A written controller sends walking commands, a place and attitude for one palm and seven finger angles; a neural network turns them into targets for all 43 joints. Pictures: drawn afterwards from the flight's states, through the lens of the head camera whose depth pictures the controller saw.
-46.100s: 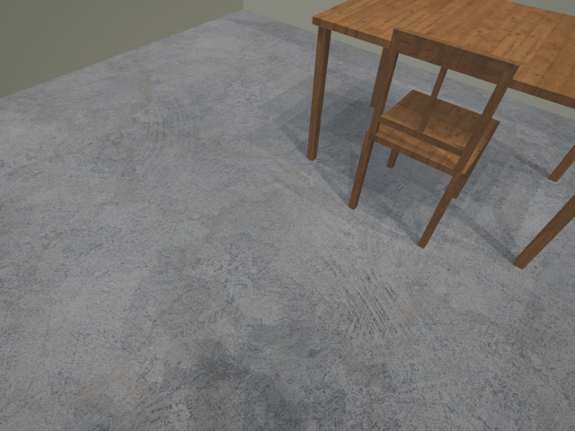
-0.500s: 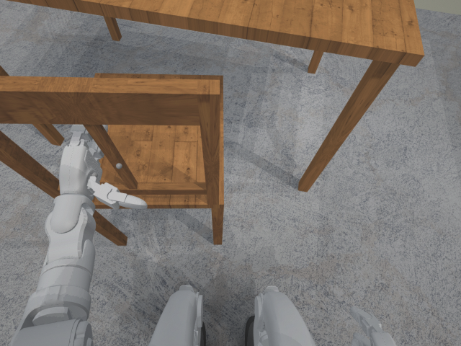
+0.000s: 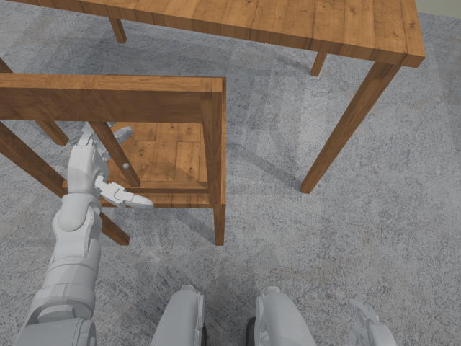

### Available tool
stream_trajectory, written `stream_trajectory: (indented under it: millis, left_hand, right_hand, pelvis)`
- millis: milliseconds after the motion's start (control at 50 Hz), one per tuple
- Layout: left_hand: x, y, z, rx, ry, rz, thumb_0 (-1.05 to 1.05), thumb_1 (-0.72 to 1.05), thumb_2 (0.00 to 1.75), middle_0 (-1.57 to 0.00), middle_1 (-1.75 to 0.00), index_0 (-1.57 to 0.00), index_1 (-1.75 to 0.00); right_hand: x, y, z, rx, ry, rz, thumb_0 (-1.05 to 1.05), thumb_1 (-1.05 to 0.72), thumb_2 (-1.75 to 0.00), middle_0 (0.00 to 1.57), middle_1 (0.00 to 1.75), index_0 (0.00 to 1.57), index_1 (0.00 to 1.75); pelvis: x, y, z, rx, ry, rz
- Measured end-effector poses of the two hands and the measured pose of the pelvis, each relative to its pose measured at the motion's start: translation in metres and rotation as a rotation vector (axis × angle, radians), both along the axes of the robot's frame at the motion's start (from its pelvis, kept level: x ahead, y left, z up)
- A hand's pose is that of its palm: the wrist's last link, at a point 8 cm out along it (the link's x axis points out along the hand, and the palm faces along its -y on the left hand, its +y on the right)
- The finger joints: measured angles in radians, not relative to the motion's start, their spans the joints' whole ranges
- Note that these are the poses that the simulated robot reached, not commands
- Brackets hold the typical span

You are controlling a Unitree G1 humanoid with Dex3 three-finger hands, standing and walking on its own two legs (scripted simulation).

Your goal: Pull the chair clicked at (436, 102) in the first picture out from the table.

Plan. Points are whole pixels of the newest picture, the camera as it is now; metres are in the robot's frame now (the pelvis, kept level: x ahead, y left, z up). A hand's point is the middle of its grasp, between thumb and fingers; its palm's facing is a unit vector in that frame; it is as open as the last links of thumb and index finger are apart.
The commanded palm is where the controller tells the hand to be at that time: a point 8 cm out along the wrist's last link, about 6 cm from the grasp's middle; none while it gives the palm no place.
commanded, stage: hook a spindle and tug to test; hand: left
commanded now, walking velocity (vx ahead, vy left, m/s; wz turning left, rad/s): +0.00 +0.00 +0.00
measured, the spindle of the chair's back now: (119, 156) +0.43 +0.22 +0.00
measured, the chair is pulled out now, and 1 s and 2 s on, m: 0.16 0.18 0.26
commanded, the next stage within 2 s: step backward, pulling the chair out in 1.14 s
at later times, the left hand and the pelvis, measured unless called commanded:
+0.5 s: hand (125, 163) +0.41 +0.19 +0.03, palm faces +0.06 -1.00 -0.05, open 6.0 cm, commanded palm +0.38 +0.24 +0.03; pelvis +0.01 +0.00 +0.00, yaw +0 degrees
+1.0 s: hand (126, 173) +0.39 +0.19 +0.03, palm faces +0.04 -1.00 -0.04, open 5.1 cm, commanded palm +0.34 +0.23 +0.03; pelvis +0.02 +0.00 +0.01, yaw -1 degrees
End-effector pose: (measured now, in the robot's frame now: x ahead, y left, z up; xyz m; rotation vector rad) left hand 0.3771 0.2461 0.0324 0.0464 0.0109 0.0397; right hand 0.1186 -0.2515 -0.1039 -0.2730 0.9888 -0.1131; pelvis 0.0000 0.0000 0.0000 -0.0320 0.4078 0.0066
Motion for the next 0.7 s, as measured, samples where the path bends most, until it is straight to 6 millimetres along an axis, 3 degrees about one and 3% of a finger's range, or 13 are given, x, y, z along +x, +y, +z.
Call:
stream_trajectory:
  millis: [120,300,540,600,700]
  left_hand:
    - [0.002,-0.001,0.0,-0.002,-0.003,0.016,-0.01,-0.37,0.36,-0.33,-0.93,-0.33,-0.93]
    - [0.004,0.001,0.001,0.0,0.007,0.021,-0.01,0.04,0.54,-0.46,-1.32,-0.43,-1.32]
    - [0.004,0.002,0.001,0.001,0.006,0.021,0.01,0.67,0.8,-0.49,-1.44,-0.45,-1.44]
    - [0.004,0.002,0.001,-0.003,0.007,0.019,0.01,0.76,0.84,-0.5,-1.44,-0.45,-1.44]
    - [0.003,0.001,0.001,-0.009,0.011,0.021,0.01,0.78,0.83,-0.48,-1.45,-0.43,-1.45]
  right_hand:
    - [-0.004,-0.001,-0.001,0.0,0.012,-0.004,0.01,-0.91,-0.9,0.2,0.3,0.2,0.3]
    - [-0.007,-0.003,0.0,0.001,0.024,-0.014,0.01,-0.91,-0.9,0.2,0.3,0.2,0.3]
    - [-0.002,-0.002,0.001,0.0,0.024,-0.011,0.01,-0.91,-0.9,0.2,0.3,0.2,0.3]
    - [0.001,-0.001,0.002,0.002,0.019,-0.011,0.01,-0.91,-0.9,0.2,0.3,0.2,0.3]
    - [0.007,0.001,0.004,0.007,0.01,-0.011,0.01,-0.91,-0.9,0.2,0.3,0.2,0.3]
  pelvis:
    - [0.0,-0.001,0.0,0.002,0.003,-0.001]
    - [0.002,-0.001,0.001,0.002,0.004,-0.001]
    - [0.006,0.001,0.003,0.0,0.006,0.0]
    - [0.007,0.001,0.003,0.0,0.006,0.0]
    - [0.009,0.002,0.005,0.0,0.007,-0.002]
